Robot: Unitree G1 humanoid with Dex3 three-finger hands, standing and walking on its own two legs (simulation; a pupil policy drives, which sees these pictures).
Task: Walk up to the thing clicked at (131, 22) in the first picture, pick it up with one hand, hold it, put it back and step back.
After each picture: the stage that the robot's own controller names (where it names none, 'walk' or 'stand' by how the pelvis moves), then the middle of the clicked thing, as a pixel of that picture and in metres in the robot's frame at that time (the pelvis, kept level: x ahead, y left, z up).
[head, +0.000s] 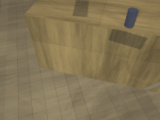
stand; (131, 18) +0.93 -0.30 -0.10
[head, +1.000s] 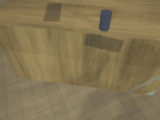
rise first; (105, 20) +0.86 -0.08 -0.07
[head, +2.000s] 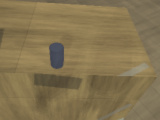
walk; (56, 56) +0.55 +0.14 -0.07
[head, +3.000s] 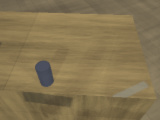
stand; (44, 74) +0.47 +0.20 -0.09
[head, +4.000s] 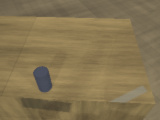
stand; (43, 79) +0.45 +0.20 -0.10
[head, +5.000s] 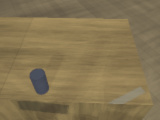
stand; (39, 81) +0.44 +0.22 -0.10
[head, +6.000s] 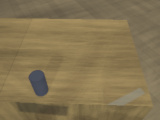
stand; (39, 83) +0.43 +0.22 -0.10
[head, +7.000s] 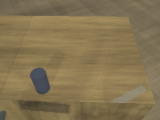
rise first; (40, 81) +0.43 +0.22 -0.10
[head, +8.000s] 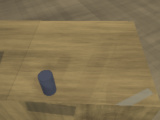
go down; (47, 83) +0.43 +0.20 -0.10
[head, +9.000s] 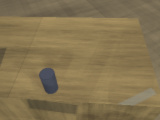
go down; (49, 81) +0.43 +0.20 -0.10
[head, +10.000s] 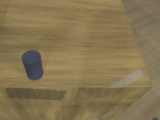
go down; (33, 66) +0.45 +0.18 -0.05
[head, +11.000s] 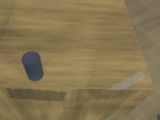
go down; (33, 67) +0.45 +0.19 -0.05
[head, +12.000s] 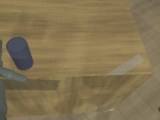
close in; (21, 54) +0.46 +0.20 -0.01
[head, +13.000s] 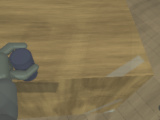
lift; (25, 65) +0.42 +0.18 -0.01
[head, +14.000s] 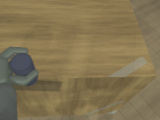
lift; (25, 70) +0.40 +0.19 -0.01
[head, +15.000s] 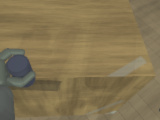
lift; (22, 72) +0.39 +0.19 -0.01
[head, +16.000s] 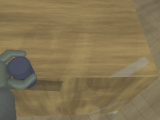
lift; (23, 73) +0.38 +0.19 -0.01
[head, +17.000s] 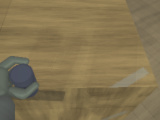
lift; (25, 81) +0.35 +0.19 +0.02
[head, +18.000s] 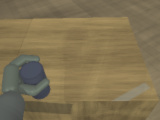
hold; (36, 81) +0.32 +0.16 +0.09
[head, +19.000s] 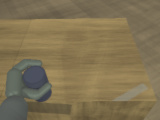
hold; (38, 84) +0.32 +0.16 +0.07
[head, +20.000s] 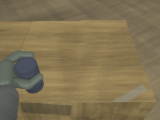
crouch; (30, 76) +0.35 +0.19 +0.09
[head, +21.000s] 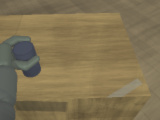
lower; (28, 60) +0.41 +0.19 +0.08
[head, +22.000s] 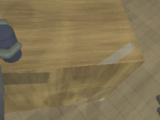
lower; (7, 45) +0.48 +0.19 +0.01
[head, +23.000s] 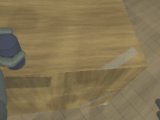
lower; (11, 53) +0.46 +0.19 +0.01
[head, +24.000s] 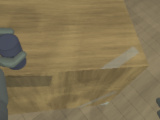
lower; (12, 53) +0.45 +0.19 +0.01
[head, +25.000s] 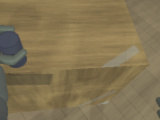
lower; (13, 50) +0.46 +0.19 +0.01
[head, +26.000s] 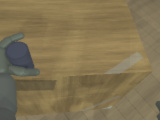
open; (21, 60) +0.43 +0.18 +0.00
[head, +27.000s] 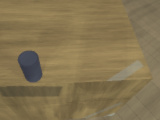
sink last; (31, 67) +0.43 +0.17 -0.03
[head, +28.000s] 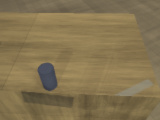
stand; (48, 77) +0.44 +0.18 -0.05
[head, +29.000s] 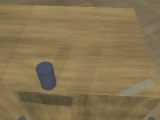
stand; (46, 76) +0.42 +0.18 -0.05
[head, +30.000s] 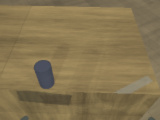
stand; (44, 75) +0.43 +0.18 -0.04
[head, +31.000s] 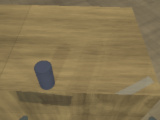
stand; (45, 75) +0.42 +0.18 -0.04
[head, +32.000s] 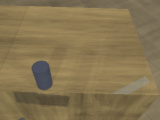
stand; (42, 75) +0.43 +0.18 -0.04
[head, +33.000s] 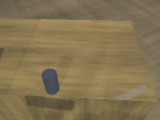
stand; (51, 81) +0.45 +0.17 -0.10
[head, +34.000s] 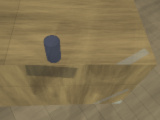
walk; (52, 49) +0.52 +0.13 -0.08
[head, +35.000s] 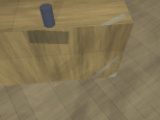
walk; (47, 16) +0.78 +0.24 -0.07
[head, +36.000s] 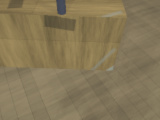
stand; (61, 5) +1.09 +0.19 -0.08
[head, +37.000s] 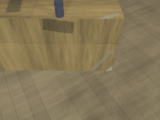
stand; (59, 8) +1.08 +0.20 -0.10
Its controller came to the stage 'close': yes
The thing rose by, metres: 0.18
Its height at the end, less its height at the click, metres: +0.00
